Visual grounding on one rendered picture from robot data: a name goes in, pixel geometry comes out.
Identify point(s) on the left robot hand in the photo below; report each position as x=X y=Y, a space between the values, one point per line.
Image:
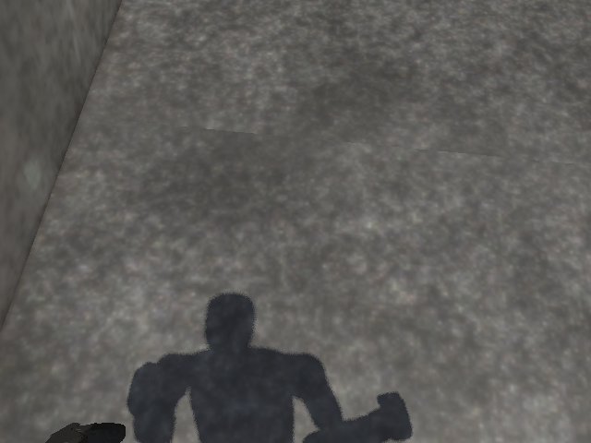
x=93 y=433

